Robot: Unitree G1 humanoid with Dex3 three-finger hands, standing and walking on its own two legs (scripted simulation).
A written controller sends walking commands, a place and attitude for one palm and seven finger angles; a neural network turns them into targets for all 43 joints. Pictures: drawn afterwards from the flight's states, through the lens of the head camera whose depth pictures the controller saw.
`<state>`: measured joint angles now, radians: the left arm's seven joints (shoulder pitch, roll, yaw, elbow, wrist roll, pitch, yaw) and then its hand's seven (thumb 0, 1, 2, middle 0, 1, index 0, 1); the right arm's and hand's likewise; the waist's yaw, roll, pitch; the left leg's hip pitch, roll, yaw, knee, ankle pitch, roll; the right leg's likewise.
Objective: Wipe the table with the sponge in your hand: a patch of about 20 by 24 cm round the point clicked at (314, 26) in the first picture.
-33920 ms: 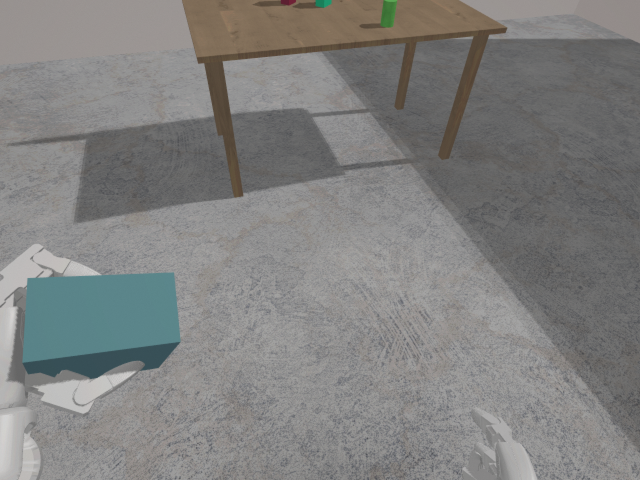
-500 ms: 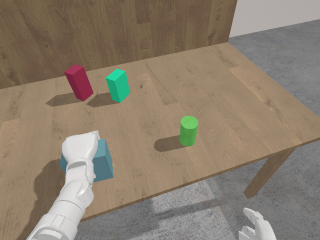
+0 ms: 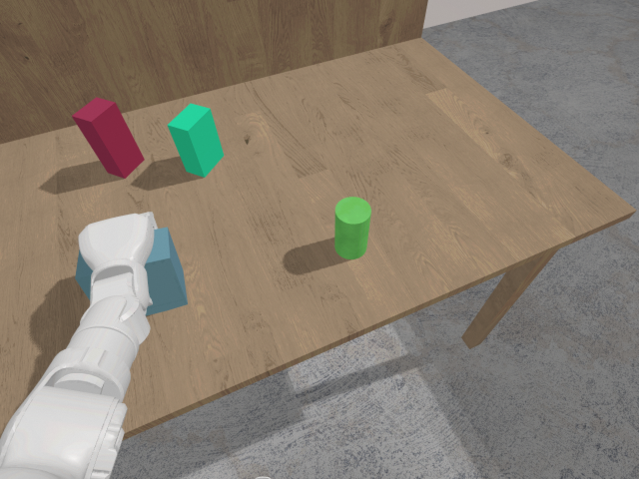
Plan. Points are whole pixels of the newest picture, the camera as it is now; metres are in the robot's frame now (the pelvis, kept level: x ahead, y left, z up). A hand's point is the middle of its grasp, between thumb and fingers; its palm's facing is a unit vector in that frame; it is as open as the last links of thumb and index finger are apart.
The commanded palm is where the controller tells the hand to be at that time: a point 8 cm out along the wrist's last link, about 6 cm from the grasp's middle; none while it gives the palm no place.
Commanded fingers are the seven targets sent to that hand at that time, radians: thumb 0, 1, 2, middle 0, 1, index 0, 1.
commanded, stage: wipe forward along the middle lane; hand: left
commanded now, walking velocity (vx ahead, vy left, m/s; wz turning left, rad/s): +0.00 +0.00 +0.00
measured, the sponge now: (140, 283) +0.39 +0.29 -0.03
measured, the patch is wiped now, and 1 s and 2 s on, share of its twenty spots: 1.00 1.00 1.00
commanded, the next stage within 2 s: slide back across to the first lane in 0.82 s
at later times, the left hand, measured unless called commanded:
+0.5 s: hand (128, 240) +0.44 +0.31 +0.01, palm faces -0.11 +0.03 -0.99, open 10.4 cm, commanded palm +0.42 +0.29 +0.03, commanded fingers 0.00 0.10 1.30 -1.20 -1.60 -1.20 -1.60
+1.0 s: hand (124, 215) +0.49 +0.33 +0.01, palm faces -0.14 +0.02 -0.99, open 10.4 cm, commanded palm +0.46 +0.32 +0.05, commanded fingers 0.00 0.10 1.30 -1.20 -1.60 -1.20 -1.60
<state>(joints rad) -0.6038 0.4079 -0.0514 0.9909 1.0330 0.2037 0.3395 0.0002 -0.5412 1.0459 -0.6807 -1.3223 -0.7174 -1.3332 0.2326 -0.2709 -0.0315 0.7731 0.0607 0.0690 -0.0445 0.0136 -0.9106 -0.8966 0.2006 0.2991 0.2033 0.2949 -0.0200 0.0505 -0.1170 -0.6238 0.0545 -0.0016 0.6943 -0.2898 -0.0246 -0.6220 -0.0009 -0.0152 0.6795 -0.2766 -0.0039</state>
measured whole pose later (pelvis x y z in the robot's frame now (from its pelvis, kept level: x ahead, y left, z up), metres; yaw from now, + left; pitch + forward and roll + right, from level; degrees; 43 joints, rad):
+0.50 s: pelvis +0.01 +0.02 -0.01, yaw +0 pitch +17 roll -1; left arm -0.78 0.46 -0.04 1.13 1.06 0.19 0.35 0.00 -0.55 1.05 -0.69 -1.32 -0.72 -1.33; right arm 0.24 -0.26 -0.03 0.77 0.05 0.06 -0.02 0.01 -0.91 -0.90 0.20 0.30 0.20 0.30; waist -0.05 0.04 -0.14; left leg -0.73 0.05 0.00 0.75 -0.32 -0.01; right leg -0.71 -0.01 -0.01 0.69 -0.28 0.02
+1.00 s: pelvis +0.01 +0.02 -0.01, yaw -1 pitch +21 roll -2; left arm -0.90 0.60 0.03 1.21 1.09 0.17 0.27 0.00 -0.55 1.05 -0.69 -1.32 -0.73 -1.33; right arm 0.31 -0.28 -0.02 0.77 0.03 0.08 -0.01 0.01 -0.91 -0.90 0.20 0.30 0.21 0.30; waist -0.11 0.04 -0.13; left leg -0.83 0.06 0.00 0.80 -0.35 -0.01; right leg -0.80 0.01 -0.01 0.72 -0.29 0.02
